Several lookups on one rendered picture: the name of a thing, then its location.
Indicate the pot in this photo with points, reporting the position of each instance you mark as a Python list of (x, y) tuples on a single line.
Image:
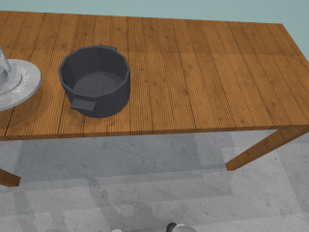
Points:
[(96, 80)]

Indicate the lid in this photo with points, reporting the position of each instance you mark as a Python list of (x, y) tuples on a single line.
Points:
[(23, 80)]

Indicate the left robot hand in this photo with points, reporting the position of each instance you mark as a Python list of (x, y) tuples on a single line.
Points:
[(4, 61)]

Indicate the table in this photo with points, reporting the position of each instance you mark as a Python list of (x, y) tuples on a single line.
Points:
[(186, 76)]

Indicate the right robot foot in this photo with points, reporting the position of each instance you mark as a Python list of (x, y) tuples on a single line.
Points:
[(170, 227)]

